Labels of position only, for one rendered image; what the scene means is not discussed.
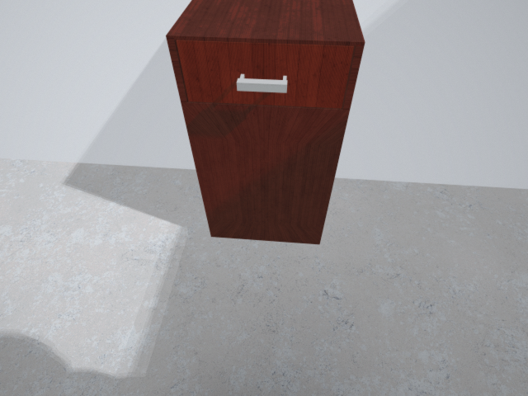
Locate cabinet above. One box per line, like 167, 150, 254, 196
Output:
166, 0, 365, 244

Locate handle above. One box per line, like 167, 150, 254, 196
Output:
237, 74, 287, 93

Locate drawer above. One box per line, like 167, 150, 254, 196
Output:
177, 40, 354, 108

